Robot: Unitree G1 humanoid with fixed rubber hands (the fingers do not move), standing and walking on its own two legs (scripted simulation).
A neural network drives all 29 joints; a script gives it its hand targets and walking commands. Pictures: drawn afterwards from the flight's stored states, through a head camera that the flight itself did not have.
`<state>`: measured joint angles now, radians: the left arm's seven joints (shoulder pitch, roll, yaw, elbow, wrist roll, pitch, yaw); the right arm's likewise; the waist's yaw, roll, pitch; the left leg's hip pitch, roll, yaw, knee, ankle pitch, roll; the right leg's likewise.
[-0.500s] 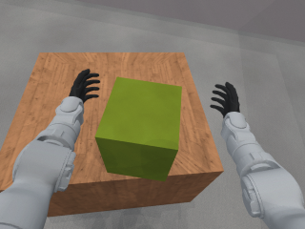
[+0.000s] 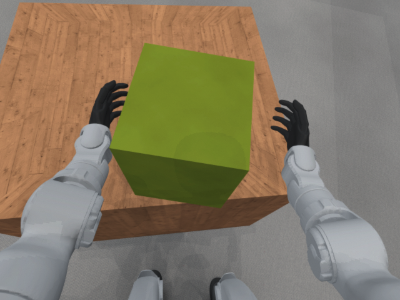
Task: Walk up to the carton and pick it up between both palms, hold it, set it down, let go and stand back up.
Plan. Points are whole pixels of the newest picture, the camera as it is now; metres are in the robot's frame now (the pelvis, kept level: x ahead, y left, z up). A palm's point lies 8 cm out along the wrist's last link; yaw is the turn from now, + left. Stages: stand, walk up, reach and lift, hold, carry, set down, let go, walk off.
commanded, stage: reach and lift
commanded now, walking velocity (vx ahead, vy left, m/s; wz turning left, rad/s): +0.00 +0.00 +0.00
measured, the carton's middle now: (187, 136) +0.46 +0.01 -0.03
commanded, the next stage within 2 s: none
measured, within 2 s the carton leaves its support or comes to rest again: neither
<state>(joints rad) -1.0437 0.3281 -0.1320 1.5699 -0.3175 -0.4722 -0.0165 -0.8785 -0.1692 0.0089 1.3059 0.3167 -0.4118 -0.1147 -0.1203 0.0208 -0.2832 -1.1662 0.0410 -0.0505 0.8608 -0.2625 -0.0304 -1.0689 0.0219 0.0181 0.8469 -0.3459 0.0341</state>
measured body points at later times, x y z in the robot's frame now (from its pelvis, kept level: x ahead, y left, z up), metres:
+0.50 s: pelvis +0.01 +0.00 -0.01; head +0.14 +0.01 +0.42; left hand +0.48 +0.15 +0.01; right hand +0.44 -0.19 +0.00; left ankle +0.05 +0.13 -0.68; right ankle +0.01 -0.14 -0.68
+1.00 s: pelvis +0.00 +0.01 +0.01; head +0.15 +0.04 +0.43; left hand +0.47 +0.14 +0.00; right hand +0.41 -0.16 +0.00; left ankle +0.05 +0.13 -0.68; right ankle +0.01 -0.14 -0.68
